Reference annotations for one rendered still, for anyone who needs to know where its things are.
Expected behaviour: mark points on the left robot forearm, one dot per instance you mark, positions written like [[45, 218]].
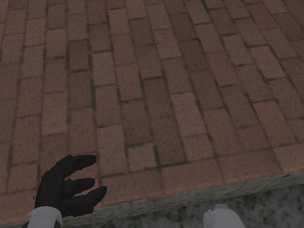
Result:
[[44, 217]]

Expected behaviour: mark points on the right robot shin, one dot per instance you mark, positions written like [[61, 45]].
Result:
[[221, 206]]

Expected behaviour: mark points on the right robot thigh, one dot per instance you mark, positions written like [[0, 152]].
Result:
[[222, 218]]

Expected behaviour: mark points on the robot left hand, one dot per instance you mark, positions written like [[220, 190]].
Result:
[[55, 192]]

